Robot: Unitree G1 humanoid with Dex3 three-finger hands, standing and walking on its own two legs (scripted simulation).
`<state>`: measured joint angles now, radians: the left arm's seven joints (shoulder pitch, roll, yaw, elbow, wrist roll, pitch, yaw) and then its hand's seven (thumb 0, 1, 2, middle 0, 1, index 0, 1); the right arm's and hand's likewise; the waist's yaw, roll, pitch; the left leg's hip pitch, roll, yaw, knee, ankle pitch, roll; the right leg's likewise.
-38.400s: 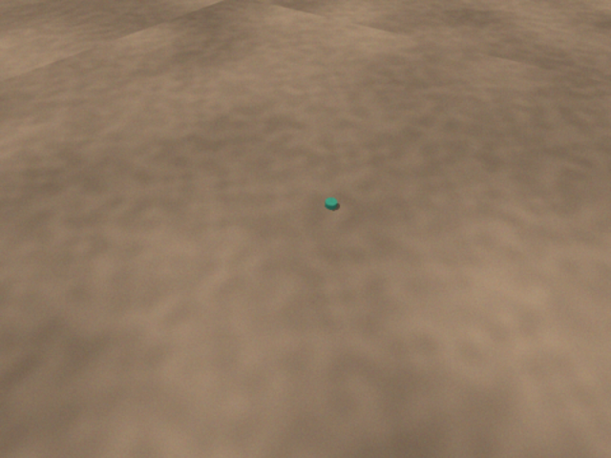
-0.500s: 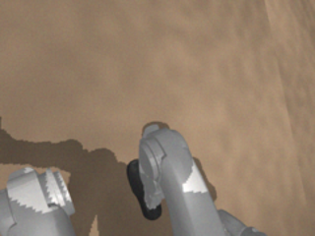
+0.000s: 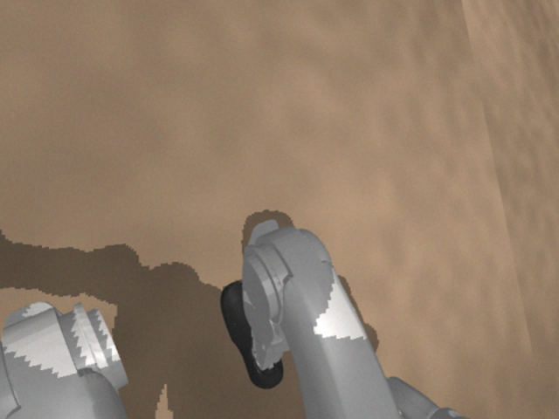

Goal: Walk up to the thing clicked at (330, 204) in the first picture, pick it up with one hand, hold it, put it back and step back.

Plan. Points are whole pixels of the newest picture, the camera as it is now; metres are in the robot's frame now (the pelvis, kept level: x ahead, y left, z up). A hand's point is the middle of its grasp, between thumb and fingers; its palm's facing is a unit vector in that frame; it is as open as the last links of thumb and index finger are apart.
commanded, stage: withdraw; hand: left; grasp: from above
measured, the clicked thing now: out of the picture +0.44 +0.35 -0.29
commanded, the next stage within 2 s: home in 0.80 s
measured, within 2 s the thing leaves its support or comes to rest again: neither
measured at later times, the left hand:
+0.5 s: hand out of the picture +0.43 +0.36 -0.08, palm faces -0.40 -0.09 -0.91, open 14.0 cm
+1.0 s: hand out of the picture +0.41 +0.34 -0.17, palm faces -0.43 -0.13 -0.89, open 13.6 cm
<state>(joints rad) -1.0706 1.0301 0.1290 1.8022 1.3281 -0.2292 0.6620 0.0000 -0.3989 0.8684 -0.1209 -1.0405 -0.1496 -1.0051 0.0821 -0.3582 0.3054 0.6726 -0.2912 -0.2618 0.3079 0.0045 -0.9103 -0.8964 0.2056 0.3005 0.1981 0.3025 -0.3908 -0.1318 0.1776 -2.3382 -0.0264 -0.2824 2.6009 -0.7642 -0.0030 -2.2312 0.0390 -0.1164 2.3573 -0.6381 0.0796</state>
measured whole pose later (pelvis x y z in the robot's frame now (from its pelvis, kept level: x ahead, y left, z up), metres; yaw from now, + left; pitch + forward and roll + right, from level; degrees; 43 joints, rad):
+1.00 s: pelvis -0.01 -0.02 +0.02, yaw +6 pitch +32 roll -10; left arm -1.01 0.88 0.13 1.52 1.36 -0.36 0.45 0.00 -0.44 0.96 -0.16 -0.96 -0.15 -0.96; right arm 0.17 -0.31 0.14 0.68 -0.18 -0.02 0.13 0.01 -0.90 -0.89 0.21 0.30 0.20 0.30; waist -0.29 -0.05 0.04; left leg -2.35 -0.04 -0.18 2.47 -0.68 -0.03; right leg -2.29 0.00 -0.04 2.32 -0.61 0.05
